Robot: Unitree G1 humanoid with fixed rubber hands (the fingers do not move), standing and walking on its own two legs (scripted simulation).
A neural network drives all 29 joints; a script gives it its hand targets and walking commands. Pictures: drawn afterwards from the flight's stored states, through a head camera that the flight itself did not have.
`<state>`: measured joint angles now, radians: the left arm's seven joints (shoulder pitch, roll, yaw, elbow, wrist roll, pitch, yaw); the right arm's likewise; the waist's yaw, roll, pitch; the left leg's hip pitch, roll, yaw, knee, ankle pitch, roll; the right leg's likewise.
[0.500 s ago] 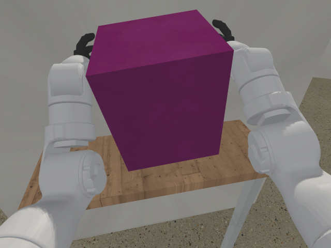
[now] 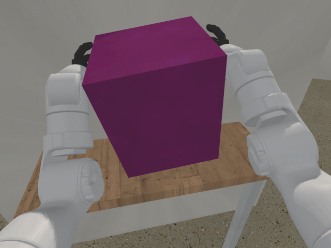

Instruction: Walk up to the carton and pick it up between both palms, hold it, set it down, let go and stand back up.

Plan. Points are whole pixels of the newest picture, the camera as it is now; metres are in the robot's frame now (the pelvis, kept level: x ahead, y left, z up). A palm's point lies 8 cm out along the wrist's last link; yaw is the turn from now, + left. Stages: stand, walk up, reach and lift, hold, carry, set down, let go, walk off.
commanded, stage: hold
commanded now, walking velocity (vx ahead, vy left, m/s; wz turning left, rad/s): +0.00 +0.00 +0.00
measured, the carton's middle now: (159, 99) +0.33 -0.01 +0.27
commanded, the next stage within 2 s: none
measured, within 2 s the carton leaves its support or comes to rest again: neither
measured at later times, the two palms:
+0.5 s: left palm (85, 70) +0.37 +0.15 +0.32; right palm (220, 60) +0.37 -0.15 +0.34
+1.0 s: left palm (80, 66) +0.36 +0.15 +0.34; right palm (221, 57) +0.36 -0.15 +0.35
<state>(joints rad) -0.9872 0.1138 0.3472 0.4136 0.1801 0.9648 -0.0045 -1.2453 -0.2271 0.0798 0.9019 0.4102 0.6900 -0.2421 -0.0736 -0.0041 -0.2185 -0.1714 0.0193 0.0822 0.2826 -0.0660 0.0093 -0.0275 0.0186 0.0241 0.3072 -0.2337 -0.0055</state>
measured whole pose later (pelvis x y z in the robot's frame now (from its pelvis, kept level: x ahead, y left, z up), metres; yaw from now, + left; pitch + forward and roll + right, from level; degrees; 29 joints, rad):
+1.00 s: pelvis +0.00 +0.00 +0.00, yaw +0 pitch -2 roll +0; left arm -1.06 0.12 0.35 0.49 0.20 0.94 0.00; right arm -1.24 -0.23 0.02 0.92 0.42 0.70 -0.24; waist -0.07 0.00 -0.23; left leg -0.19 0.02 0.08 0.28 -0.06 0.01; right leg -0.04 0.02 0.02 0.31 -0.23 -0.01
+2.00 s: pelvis +0.00 +0.00 +0.00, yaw +0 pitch -2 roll +0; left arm -1.08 0.12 0.35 0.52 0.20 0.92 0.01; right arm -1.24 -0.23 0.02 0.93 0.42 0.70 -0.24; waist -0.07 0.00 -0.23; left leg -0.19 0.02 0.08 0.28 -0.06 0.01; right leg -0.05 0.02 0.02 0.31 -0.23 -0.01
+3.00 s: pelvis +0.02 -0.01 +0.00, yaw +0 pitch -4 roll +1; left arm -1.04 0.18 0.37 0.71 0.21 0.60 -0.07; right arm -1.18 -0.10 -0.11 1.03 0.22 0.39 -0.23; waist -0.07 -0.03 -0.11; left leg -0.11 0.02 0.08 0.29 -0.10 0.00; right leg 0.04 0.02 0.02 0.31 -0.26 -0.01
